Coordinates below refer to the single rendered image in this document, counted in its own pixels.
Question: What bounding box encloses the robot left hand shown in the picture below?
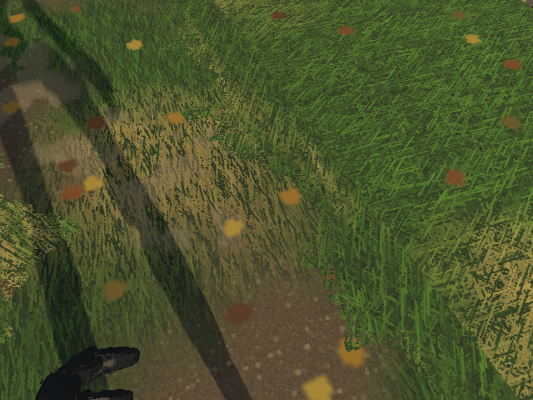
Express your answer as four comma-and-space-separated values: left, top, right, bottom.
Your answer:
35, 346, 140, 400

